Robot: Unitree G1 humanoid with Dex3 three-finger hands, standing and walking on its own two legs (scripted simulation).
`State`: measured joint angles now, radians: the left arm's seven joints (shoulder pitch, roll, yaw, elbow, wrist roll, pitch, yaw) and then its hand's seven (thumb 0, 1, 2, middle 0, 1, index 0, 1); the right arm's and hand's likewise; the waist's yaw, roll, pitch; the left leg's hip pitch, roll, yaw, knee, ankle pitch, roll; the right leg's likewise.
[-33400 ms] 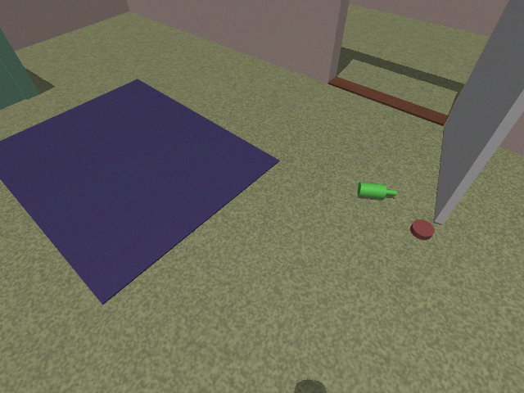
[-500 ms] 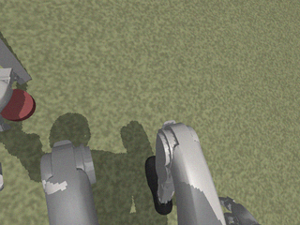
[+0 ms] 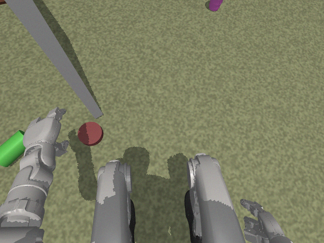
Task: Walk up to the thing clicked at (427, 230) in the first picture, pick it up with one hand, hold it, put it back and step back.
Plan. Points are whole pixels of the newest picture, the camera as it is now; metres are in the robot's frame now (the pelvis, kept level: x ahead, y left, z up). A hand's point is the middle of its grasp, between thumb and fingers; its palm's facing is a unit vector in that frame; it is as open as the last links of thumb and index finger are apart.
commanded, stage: home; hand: left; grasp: from above
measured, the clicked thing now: (90, 133) +0.48 +0.29 -0.41
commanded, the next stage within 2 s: none
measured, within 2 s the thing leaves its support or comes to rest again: neither
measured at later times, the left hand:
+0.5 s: hand (26, 195) +0.24 +0.22 +0.10, palm faces +0.00 -0.93 -0.38, open 7.4 cm
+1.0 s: hand out of the picture +0.22 +0.19 +0.26, palm faces +0.16 -0.97 -0.20, open 7.4 cm
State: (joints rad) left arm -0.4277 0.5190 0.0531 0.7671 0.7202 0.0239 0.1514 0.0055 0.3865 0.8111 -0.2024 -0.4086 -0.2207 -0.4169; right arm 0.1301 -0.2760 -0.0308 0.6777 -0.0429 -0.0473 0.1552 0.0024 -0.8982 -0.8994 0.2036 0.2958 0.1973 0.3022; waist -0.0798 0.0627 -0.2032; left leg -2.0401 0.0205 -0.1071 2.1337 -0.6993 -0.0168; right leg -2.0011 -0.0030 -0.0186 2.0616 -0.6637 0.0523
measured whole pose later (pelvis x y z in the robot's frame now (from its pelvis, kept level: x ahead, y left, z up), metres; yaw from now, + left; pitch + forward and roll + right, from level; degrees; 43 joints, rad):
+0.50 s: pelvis +0.02 +0.00 +0.18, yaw +4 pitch +22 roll -4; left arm 0.20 0.30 0.03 0.08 0.08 0.33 0.06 0.02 0.90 0.90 -0.21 -0.30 -0.20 -0.30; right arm 0.13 -0.21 0.03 0.53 0.04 -0.10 -0.05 0.01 -0.90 -0.90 0.20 0.30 0.20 0.30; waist -0.04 0.04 -0.20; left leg -1.34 0.03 -0.08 1.54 -0.59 -0.02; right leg -1.29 -0.02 -0.03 1.48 -0.57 0.04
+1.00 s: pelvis +0.07 +0.00 +0.29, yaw +5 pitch +10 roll -3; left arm 0.52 0.21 0.04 -0.15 -0.07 0.48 0.03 0.01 0.90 0.90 -0.20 -0.30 -0.20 -0.30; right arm 0.31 -0.23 0.02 0.51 0.02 -0.22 -0.19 0.01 -0.90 -0.90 0.20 0.30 0.20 0.30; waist -0.05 0.06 -0.20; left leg -0.70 0.04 -0.06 1.02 -0.48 -0.02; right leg -0.66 -0.02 -0.05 0.95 -0.46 0.03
